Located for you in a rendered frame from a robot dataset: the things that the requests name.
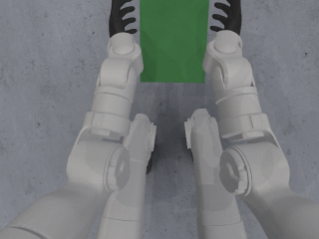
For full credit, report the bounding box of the carton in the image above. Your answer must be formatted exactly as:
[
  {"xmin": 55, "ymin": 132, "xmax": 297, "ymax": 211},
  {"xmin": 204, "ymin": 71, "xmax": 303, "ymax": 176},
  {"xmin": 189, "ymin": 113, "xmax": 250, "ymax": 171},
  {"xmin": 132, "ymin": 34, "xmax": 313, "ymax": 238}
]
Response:
[{"xmin": 140, "ymin": 0, "xmax": 209, "ymax": 84}]

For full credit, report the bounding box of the right robot upper arm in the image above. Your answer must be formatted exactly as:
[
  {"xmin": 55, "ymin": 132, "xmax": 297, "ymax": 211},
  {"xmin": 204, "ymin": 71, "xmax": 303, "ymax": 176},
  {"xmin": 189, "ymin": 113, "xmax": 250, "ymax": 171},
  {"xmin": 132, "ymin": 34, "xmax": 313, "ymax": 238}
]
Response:
[{"xmin": 219, "ymin": 141, "xmax": 319, "ymax": 239}]

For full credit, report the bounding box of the left robot thigh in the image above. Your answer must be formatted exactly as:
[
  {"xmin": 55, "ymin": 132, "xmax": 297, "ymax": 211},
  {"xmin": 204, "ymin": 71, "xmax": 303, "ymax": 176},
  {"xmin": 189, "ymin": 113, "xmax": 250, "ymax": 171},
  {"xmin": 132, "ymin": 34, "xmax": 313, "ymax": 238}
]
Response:
[{"xmin": 96, "ymin": 119, "xmax": 157, "ymax": 239}]

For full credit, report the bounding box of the robot left hand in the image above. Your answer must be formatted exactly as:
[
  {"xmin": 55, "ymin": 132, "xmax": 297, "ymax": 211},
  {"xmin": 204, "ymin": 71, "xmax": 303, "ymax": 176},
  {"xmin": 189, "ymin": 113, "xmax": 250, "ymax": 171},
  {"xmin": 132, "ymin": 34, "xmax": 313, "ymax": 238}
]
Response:
[{"xmin": 109, "ymin": 0, "xmax": 138, "ymax": 38}]

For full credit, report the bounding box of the robot right hand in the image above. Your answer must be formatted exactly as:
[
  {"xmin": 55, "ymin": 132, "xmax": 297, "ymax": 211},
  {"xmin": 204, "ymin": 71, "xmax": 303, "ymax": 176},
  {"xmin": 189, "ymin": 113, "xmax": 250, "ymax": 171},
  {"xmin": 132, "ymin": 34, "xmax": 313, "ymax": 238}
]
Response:
[{"xmin": 209, "ymin": 0, "xmax": 242, "ymax": 36}]

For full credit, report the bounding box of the robot left forearm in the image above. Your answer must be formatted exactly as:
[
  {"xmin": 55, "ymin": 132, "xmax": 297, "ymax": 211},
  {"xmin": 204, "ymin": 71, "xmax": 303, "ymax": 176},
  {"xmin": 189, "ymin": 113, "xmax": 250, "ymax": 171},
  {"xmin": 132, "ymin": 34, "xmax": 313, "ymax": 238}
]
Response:
[{"xmin": 66, "ymin": 32, "xmax": 144, "ymax": 175}]

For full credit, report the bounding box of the left robot upper arm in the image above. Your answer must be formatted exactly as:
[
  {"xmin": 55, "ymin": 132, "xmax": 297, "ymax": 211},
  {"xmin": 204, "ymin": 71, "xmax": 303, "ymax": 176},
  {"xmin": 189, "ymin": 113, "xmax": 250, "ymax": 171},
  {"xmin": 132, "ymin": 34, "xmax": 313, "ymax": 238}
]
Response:
[{"xmin": 0, "ymin": 139, "xmax": 131, "ymax": 239}]

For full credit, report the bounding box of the robot right forearm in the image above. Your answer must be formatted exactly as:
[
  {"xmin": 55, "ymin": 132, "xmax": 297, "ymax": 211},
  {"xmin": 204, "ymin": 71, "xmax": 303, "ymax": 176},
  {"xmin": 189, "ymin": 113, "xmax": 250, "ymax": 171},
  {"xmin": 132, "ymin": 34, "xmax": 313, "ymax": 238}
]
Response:
[{"xmin": 202, "ymin": 30, "xmax": 290, "ymax": 172}]

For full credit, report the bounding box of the left robot shin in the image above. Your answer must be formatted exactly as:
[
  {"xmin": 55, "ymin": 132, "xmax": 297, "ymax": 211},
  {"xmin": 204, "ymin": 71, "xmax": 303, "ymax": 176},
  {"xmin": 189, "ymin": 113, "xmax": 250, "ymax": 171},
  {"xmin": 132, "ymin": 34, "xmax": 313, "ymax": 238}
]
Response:
[{"xmin": 131, "ymin": 114, "xmax": 152, "ymax": 166}]

